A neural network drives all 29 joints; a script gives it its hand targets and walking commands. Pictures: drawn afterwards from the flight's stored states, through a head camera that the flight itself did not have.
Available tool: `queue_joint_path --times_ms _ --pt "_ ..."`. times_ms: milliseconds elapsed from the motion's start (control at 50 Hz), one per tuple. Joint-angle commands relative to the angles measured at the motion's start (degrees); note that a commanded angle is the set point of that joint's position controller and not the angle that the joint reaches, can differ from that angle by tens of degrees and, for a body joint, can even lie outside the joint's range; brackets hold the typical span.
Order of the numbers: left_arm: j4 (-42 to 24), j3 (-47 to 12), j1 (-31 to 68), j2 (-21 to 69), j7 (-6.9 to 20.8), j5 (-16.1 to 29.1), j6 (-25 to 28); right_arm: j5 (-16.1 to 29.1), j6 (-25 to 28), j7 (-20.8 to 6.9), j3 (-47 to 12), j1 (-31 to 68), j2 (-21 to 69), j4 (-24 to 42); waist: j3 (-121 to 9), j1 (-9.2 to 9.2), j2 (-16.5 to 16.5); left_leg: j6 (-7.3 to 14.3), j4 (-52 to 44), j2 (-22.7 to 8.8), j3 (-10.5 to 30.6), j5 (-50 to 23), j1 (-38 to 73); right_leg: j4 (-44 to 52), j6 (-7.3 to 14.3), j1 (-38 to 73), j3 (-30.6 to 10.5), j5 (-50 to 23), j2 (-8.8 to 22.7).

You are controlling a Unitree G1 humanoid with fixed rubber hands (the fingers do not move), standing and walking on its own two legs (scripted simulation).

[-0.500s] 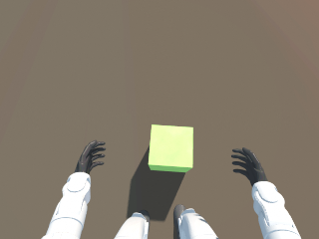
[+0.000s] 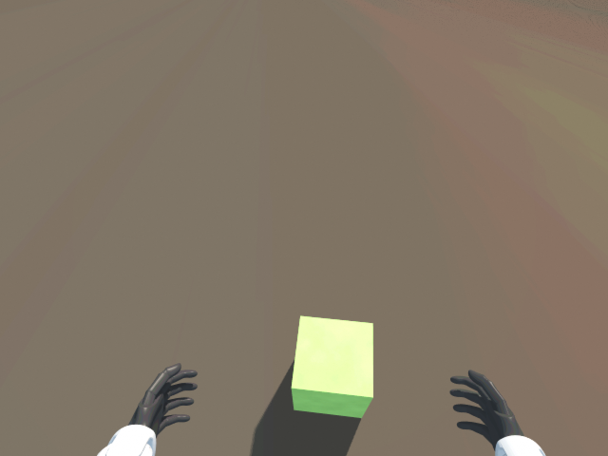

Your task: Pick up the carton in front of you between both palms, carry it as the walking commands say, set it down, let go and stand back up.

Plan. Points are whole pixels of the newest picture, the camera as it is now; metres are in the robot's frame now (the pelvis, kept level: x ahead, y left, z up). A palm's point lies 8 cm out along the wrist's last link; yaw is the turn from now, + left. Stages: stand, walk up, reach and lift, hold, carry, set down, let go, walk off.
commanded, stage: let go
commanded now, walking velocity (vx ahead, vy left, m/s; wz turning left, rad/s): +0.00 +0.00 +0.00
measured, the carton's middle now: (331, 368) +0.42 -0.05 -0.65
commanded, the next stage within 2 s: stand in 0.22 s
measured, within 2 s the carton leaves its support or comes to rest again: neither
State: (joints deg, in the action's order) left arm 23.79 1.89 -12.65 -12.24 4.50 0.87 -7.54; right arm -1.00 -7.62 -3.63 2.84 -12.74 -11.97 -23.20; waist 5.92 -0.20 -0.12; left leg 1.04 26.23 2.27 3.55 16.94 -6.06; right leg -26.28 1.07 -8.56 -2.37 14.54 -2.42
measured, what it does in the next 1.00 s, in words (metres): stands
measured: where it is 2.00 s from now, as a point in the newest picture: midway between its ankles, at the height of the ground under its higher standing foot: outside the picture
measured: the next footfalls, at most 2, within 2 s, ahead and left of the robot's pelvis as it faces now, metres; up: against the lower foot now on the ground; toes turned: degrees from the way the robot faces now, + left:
none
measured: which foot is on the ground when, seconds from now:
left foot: down 0.00-1.00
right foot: down 0.00-1.00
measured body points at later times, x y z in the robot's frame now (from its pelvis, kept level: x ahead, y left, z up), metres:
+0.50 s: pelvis +0.01 +0.00 +0.00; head +0.03 +0.00 +0.45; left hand +0.15 +0.30 -0.09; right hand +0.17 -0.28 -0.09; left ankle -0.03 +0.11 -0.74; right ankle +0.00 -0.11 -0.74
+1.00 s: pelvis +0.02 +0.01 +0.00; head +0.03 +0.01 +0.45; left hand +0.13 +0.30 -0.11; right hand +0.15 -0.29 -0.10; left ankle -0.03 +0.11 -0.74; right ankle +0.00 -0.11 -0.74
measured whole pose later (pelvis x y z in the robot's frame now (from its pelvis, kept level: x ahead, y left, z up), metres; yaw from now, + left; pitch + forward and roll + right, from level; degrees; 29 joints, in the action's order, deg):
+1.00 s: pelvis +0.02 +0.01 +0.00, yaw +1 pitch -1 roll -1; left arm 50.8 1.1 -8.0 -19.6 -1.2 -1.6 -0.2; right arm -1.0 0.0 1.5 1.3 -9.8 -20.1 -47.2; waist 2.0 -0.2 0.0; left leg 1.4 24.8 2.3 4.3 17.1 -6.4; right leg -23.4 0.6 -7.8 -0.8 14.6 -1.7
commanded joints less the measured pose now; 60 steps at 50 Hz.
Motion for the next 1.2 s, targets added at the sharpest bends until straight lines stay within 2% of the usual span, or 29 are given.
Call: queue_joint_path --times_ms 0,60,80,100,120,160,180,200,220,280,340,360,480,520,540,580,680,720,780,820,860,920,960,980,1020,1080,1140,1160,1180 --pt "-4.9 2.7 3.1 -6.7 -0.6 -0.8 0.0 1.3 0.0 0.0 0.1 -0.9 -2.6 4.5 2.0 0.77 -3.1 -2.0 -6.5 -0.4 -2.4 -6.5 -6.5 3.5 -1.3 3.6 2.2 -7.5 0.0" --pt "-6.1 2.8 2.9 -4.3 -0.5 -1.1 -0.4 0.5 -0.3 -0.3 1.1 0.5 -4.4 3.9 -1.7 0.37 -3.4 -2.4 -6.0 -0.9 -2.1 -7.6 -5.4 2.9 -1.3 8.2 2.1 -8.3 0.1" --pt "-5.5 3.4 1.6 -6.5 -0.6 -1.3 -0.3 -0.3 0.1 -0.3 1.5 0.9 -5.4 6.8 -0.8 0.73 1.6 -1.4 -5.4 -0.7 -2.0 -6.8 -4.9 3.1 -1.7 6.0 1.1 -7.7 0.8" --pt "-5.2 2.5 3.3 -5.6 -0.5 -1.6 -0.7 0.7 0.0 -0.5 1.4 2.0 -5.0 7.0 1.5 1.10 -1.3 -1.8 -5.3 -0.5 -2.3 -5.6 -4.7 3.6 -1.4 5.0 1.1 -6.3 0.5" --pt "-3.7 0.3 0.2 -2.4 -1.3 2.0 1.6 -0.5 -2.7 1.3 3.4 3.0 -6.8 5.6 -5.3 0.12 3.8 -1.6 -2.0 -0.5 -1.9 -13.7 -1.4 1.7 -0.8 4.4 1.1 -8.9 0.2" --pt "-4.9 4.3 0.7 -8.4 -2.2 -0.2 2.1 1.3 -4.0 1.7 3.5 3.2 -8.1 8.6 -10.8 -0.53 -2.1 -2.0 0.7 -0.1 -2.3 -19.0 -0.9 -1.0 -2.3 5.1 0.9 -12.4 -0.6" --pt "-5.2 0.1 -1.2 -4.8 -2.1 1.3 2.3 0.5 -4.1 1.9 2.8 4.4 -6.8 8.1 -8.6 -0.96 1.5 -1.7 -1.3 -1.0 -0.2 -17.6 0.7 -1.0 -2.0 3.6 2.6 -8.2 -1.0" --pt "4.0 3.8 1.4 -12.3 -4.5 -3.6 3.5 -0.1 0.5 3.7 3.2 2.4 -11.4 -1.4 -5.7 -0.07 -3.8 -1.5 1.0 -2.9 0.1 -6.7 -9.0 0.5 -2.1 -0.3 -0.2 -2.8 3.3" --pt "5.5 3.7 2.2 -13.6 -5.3 -3.1 4.0 -0.8 2.3 4.4 2.5 5.0 -10.2 -1.7 -4.6 -0.65 0.2 -1.3 0.3 -3.0 0.3 -2.4 -9.3 1.8 -1.6 -2.8 -1.9 -0.1 4.1" --pt "6.5 2.8 1.3 -12.5 -5.7 -3.8 6.0 -1.1 5.7 4.0 2.1 2.0 -10.1 -4.4 -3.3 0.91 1.1 0.1 0.9 -3.3 3.9 -0.2 -7.5 4.3 0.7 -7.6 -5.9 8.7 6.0" --pt "8.0 3.0 3.2 -13.1 -5.0 -2.6 6.8 -1.1 6.5 3.5 2.2 2.8 -11.8 -7.6 -5.5 -0.51 -3.4 -0.8 -0.4 -3.9 3.0 -5.2 -9.0 2.2 -0.1 -3.1 -4.1 -2.4 5.0" --pt "8.3 3.1 4.0 -13.6 -5.1 -2.7 7.2 -1.2 6.8 3.5 2.8 3.9 -13.4 -7.9 -7.0 -0.11 2.2 -1.0 0.0 -4.4 4.5 -9.0 -7.1 2.1 -0.4 -2.9 -2.7 -5.4 4.7" --pt "13.3 3.1 3.6 -13.8 -5.6 -3.1 7.4 -0.4 7.3 4.8 2.0 5.0 -14.0 -10.8 -10.9 -1.00 -3.1 -1.1 0.4 -5.3 4.1 -21.9 -6.4 -0.6 0.4 2.3 -3.1 -17.3 6.0" --pt "15.5 2.9 2.1 -15.4 -6.2 -2.5 7.2 -0.4 7.5 4.8 1.9 3.1 -15.3 -12.5 -12.3 -1.05 1.3 0.1 0.9 -5.8 5.1 -21.1 -4.2 0.7 0.6 4.9 -5.4 -21.1 7.5" --pt "14.4 2.7 4.3 -15.2 -6.2 -2.4 7.4 0.0 7.5 4.8 1.7 2.8 -13.9 -13.0 -13.7 0.59 2.5 -0.5 0.9 -5.9 4.3 -20.8 -2.5 -0.1 0.4 2.8 -4.4 -19.2 6.3" --pt "15.8 2.2 4.3 -14.5 -6.0 -2.5 7.5 -0.4 8.3 4.9 1.7 2.3 -15.4 -14.7 -10.1 -0.10 -1.4 -0.6 -0.3 -6.0 5.5 -19.5 -4.6 0.9 0.5 1.6 -4.0 -17.0 6.3" --pt "18.2 1.8 4.1 -15.8 -6.0 -2.4 7.4 -0.3 8.2 5.1 0.7 3.0 -15.3 -16.0 -7.7 0.08 1.1 0.1 -0.6 -6.1 6.8 -22.8 -3.7 2.1 0.1 1.8 -3.1 -18.3 6.5" --pt "19.6 1.4 5.6 -15.7 -5.9 -2.3 7.7 0.2 8.8 5.5 1.0 4.7 -15.2 -16.9 -10.5 0.42 -2.0 -0.3 -1.0 -6.4 6.1 -25.4 -2.0 1.3 0.9 4.6 -4.1 -21.6 7.1" --pt "21.2 1.0 5.8 -15.2 -6.2 -2.6 7.7 -0.6 8.5 5.5 0.5 4.0 -15.3 -17.6 -6.9 0.31 1.8 -0.1 -2.6 -6.2 5.9 -23.8 -2.6 1.8 0.0 2.1 -3.0 -17.7 6.6" --pt "21.4 1.3 4.6 -15.1 -5.7 -2.3 8.2 -0.3 8.6 5.4 1.0 2.8 -16.9 -18.8 -9.7 -0.37 -1.8 0.2 -1.5 -6.4 5.9 -23.5 -0.9 2.9 0.5 3.0 -4.0 -16.3 7.1" --pt "21.9 1.1 6.0 -15.3 -5.6 -1.9 7.8 -0.6 8.5 5.2 1.1 3.8 -18.0 -19.2 -9.3 -0.21 2.3 0.7 -3.1 -7.1 6.9 -22.7 -3.4 3.0 0.0 5.2 -4.3 -16.4 7.3" --pt "24.1 1.0 4.6 -16.5 -6.0 -2.4 8.1 0.2 8.3 5.4 0.6 2.4 -16.1 -20.8 -6.6 0.20 -3.3 -0.1 -4.2 -6.1 5.2 -18.2 -3.0 5.1 0.3 4.2 -4.5 -15.7 7.1" --pt "24.4 1.8 6.4 -17.2 -6.1 -3.2 8.1 -0.1 8.3 5.3 0.1 5.3 -15.6 -21.4 -5.5 0.06 1.2 -0.3 -4.8 -6.4 6.0 -15.9 -2.7 6.1 -0.7 2.8 -3.4 -12.6 6.3" --pt "23.8 1.2 7.5 -17.5 -5.8 -2.1 7.7 0.1 8.4 5.3 0.5 5.5 -17.4 -20.7 -6.7 0.94 -2.4 -0.3 -5.3 -7.0 6.0 -15.2 -2.0 5.6 0.1 2.4 -3.9 -12.4 7.0" --pt "25.3 0.6 7.7 -15.8 -5.8 -2.0 8.6 0.0 8.6 5.1 0.2 5.0 -16.9 -22.7 -6.9 0.11 0.1 -0.1 -6.2 -7.5 7.4 -17.0 -2.5 5.6 0.4 2.9 -4.0 -11.3 7.0" --pt "26.9 1.4 7.3 -18.5 -5.6 -2.0 8.1 0.1 8.7 5.1 -0.1 4.4 -17.0 -24.1 -6.4 -0.59 -3.0 -0.5 -7.0 -6.7 6.0 -15.0 -2.6 6.3 0.2 3.6 -4.0 -10.4 6.9" --pt "28.3 0.3 6.8 -17.2 -5.6 -2.4 8.1 0.1 8.6 5.1 0.1 4.8 -17.5 -24.3 -6.5 0.02 1.2 -0.3 -5.6 -6.5 6.4 -17.9 -1.8 6.8 -0.4 4.3 -3.7 -13.6 6.4" --pt "27.7 0.6 7.6 -16.5 -5.8 -2.5 8.0 0.1 8.9 5.2 -0.3 4.7 -17.8 -24.8 -5.1 0.55 -2.6 -0.6 -6.2 -6.9 5.5 -16.4 -3.4 8.2 -0.3 4.1 -4.1 -12.4 7.0" --pt "29.3 0.8 6.8 -18.8 -5.9 -2.4 8.1 0.0 8.5 5.0 0.0 4.7 -18.1 -26.2 -6.6 -0.20 1.3 -0.5 -6.6 -6.7 6.6 -16.0 -2.4 7.1 -0.6 4.5 -4.0 -12.3 7.0"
